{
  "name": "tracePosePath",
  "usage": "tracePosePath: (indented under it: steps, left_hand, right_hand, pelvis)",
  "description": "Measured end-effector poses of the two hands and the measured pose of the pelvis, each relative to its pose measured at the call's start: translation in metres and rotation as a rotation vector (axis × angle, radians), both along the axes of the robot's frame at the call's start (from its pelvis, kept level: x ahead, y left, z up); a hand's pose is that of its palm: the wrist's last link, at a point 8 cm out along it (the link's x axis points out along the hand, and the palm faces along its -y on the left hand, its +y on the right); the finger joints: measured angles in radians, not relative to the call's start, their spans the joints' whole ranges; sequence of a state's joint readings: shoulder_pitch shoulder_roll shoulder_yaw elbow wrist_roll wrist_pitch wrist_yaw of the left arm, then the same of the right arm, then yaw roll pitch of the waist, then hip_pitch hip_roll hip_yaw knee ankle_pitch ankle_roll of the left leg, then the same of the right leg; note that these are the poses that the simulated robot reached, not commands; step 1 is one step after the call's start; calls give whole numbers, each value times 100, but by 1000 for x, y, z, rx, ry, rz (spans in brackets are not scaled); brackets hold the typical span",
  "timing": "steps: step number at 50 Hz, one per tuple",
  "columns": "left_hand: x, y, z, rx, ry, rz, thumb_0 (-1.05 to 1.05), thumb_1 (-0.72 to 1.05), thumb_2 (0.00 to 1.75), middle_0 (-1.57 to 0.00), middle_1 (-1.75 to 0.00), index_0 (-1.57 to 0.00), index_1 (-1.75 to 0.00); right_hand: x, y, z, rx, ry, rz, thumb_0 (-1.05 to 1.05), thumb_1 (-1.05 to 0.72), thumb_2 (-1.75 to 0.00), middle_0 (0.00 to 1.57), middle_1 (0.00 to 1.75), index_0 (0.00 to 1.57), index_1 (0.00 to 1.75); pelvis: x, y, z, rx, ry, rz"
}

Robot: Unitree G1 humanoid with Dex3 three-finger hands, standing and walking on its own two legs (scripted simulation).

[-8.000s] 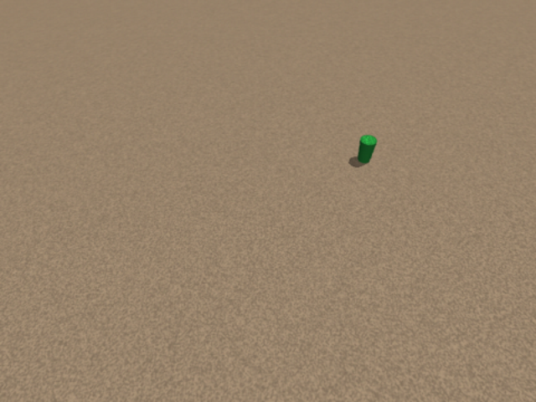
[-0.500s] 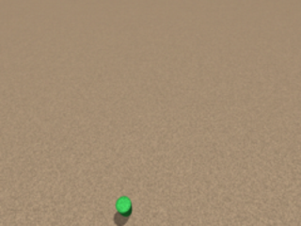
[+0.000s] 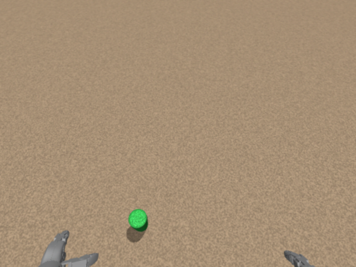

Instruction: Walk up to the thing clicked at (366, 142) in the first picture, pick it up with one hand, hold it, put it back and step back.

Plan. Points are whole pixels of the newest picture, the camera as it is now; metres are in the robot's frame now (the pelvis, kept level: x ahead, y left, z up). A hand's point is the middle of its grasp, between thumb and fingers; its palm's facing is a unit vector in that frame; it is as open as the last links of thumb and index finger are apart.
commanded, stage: go down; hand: left
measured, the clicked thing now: (139, 221) +0.38 +0.21 -0.69
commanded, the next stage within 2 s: none
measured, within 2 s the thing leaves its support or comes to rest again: neither
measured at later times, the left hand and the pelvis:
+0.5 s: hand out of the picture +0.15 +0.30 -0.19, palm faces +0.11 -0.94 -0.32, open 17.2 cm; pelvis +0.00 +0.01 -0.08, yaw +0 degrees
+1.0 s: hand (71, 246) +0.22 +0.36 -0.29, palm faces +0.18 -0.96 -0.21, open 17.6 cm; pelvis -0.04 +0.01 -0.21, yaw -1 degrees
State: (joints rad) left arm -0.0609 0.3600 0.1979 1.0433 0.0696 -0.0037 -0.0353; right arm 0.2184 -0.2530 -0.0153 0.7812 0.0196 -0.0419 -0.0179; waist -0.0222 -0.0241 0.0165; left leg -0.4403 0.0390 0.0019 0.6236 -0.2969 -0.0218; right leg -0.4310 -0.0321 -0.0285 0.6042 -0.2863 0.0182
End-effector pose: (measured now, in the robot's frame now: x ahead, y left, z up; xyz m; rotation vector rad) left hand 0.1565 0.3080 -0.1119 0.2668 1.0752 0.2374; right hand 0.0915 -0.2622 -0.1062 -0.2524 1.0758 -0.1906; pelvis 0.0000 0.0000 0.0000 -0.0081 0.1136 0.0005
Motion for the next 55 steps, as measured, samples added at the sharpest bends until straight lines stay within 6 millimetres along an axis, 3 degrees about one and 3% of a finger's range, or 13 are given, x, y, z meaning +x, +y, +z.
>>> tracePosePath:
  steps: [8,16,24,32,37,43,49,55]
  left_hand:
    - [-10,20,-23,3,-13,14,0,-5,18,-6,-8,-7,-6]
    - [-23,26,-40,2,-59,10,0,-39,8,-8,-9,-9,-7]
    - [-28,30,-47,-2,-66,31,0,-51,5,-9,-8,-9,-7]
    - [-27,43,-61,-14,-111,44,-1,-54,4,-9,-7,-9,-6]
    - [-12,57,-84,-23,-208,35,-1,-56,3,-9,-7,-10,-6]
    - [15,78,-119,-42,-375,13,-1,-58,2,-8,-5,-9,-4]
    - [34,91,-150,-57,-494,-16,-1,-57,2,-6,-5,-7,-3]
    - [44,102,-171,-65,-568,-28,-1,-57,4,-5,-5,-6,-4]
  right_hand:
    - [1,6,-22,6,-50,-3,1,-93,-90,20,30,20,30]
    - [31,12,-43,-21,-141,33,1,-90,-89,20,30,20,30]
    - [64,24,-46,-29,-245,85,1,-88,-89,20,30,20,30]
    - [78,27,-60,-45,-288,137,1,-89,-89,20,30,20,30]
    - [77,21,-88,-65,-271,170,1,-91,-89,20,30,20,30]
    - [70,12,-141,-91,-217,202,1,-91,-90,20,30,20,30]
    - [54,6,-193,-101,-149,209,1,-90,-90,20,30,20,30]
    - [35,5,-232,-99,-97,212,1,-89,-89,20,30,20,30]
  pelvis:
    - [-3,5,-31,-9,88,-5]
    - [-6,9,-60,-20,151,-2]
    - [-4,9,-74,-30,182,6]
    - [-6,8,-94,-34,234,11]
    - [-13,7,-121,-34,294,10]
    - [-25,6,-167,-38,372,5]
    - [-38,5,-209,-46,418,-2]
    - [-52,4,-240,-51,444,-7]
